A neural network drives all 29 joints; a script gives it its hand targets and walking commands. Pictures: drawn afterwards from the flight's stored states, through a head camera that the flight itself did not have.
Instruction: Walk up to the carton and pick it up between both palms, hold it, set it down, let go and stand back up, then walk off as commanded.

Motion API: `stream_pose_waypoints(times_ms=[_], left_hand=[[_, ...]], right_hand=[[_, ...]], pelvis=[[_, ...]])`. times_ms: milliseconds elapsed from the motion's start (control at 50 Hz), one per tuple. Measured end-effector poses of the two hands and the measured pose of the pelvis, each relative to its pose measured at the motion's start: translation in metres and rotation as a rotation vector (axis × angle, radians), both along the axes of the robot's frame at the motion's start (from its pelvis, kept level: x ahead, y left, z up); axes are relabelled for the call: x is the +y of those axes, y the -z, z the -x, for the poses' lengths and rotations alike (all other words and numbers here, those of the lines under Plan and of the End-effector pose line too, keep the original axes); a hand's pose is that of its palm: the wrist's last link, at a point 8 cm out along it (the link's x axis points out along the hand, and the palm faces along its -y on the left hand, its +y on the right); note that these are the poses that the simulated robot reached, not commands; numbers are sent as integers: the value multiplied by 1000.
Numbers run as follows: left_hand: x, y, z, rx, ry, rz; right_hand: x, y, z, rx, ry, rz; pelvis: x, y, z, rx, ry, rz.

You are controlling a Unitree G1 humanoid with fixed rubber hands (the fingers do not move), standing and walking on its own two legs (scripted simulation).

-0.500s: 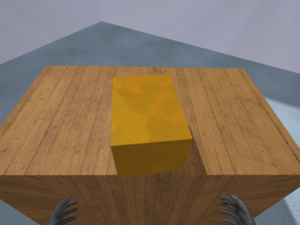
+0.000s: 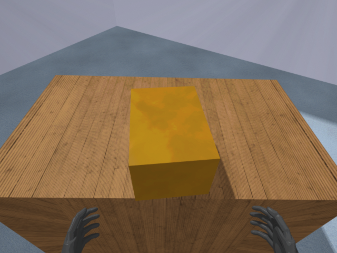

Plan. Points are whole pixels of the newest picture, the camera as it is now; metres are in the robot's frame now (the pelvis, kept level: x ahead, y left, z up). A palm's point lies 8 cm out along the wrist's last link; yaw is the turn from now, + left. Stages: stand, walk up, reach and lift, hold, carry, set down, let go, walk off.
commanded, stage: reach and lift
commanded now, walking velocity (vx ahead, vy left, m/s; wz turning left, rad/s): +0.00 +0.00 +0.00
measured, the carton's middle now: (167, 138) +0.47 +0.04 -0.01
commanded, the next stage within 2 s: none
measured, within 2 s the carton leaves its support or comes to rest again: neither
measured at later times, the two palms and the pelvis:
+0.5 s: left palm (83, 225) +0.19 +0.20 +0.03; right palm (276, 214) +0.23 -0.21 +0.04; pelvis +0.01 -0.02 +0.00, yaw +1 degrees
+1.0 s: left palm (83, 186) +0.25 +0.21 +0.07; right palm (267, 176) +0.30 -0.20 +0.07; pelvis +0.00 -0.02 +0.00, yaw +1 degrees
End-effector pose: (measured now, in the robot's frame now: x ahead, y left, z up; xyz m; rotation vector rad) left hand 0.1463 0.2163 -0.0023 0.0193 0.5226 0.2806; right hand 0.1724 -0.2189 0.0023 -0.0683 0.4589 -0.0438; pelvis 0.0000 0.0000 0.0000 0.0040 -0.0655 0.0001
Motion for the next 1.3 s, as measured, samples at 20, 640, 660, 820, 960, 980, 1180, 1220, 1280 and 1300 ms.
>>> stream_pose_waypoints(times_ms=[20, 640, 660, 820, 960, 980, 1180, 1220, 1280, 1300], left_hand=[[-1, -2, -1, -7, 2, -2], [-9, -53, -57, -166, 5, 4], [-7, -55, -60, -170, 3, 3], [-5, -60, -83, -159, 20, 21], [-2, -65, -102, -167, 18, 39], [-2, -67, -105, -172, 19, 40], [3, -75, -135, -160, 20, 43], [4, -76, -140, -157, 16, 46], [3, -77, -148, -155, 19, 58], [3, -77, -151, -155, 22, 57]], right_hand=[[0, -2, -2, -11, 0, -4], [13, -49, -76, -184, -40, -89], [13, -50, -79, -186, -42, -89], [15, -55, -103, -202, -43, -101], [20, -66, -123, -230, -63, -99], [20, -67, -127, -230, -66, -97], [21, -74, -161, -207, -71, -71], [22, -76, -168, -210, -73, -74], [26, -81, -178, -217, -82, -77], [27, -83, -181, -223, -85, -77]], pelvis=[[0, 0, 0, 1, 0, 0], [-28, 0, -6, 25, -22, 4], [-28, 0, -6, 26, -23, 4], [-26, 0, -6, 31, -28, 4], [-23, 0, -5, 39, -15, 3], [-22, 0, -4, 39, -16, 4], [-21, 1, 2, 63, -20, 7], [-21, 1, 3, 73, -18, 7], [-20, 2, 5, 90, -16, 8], [-20, 2, 5, 95, -14, 8]])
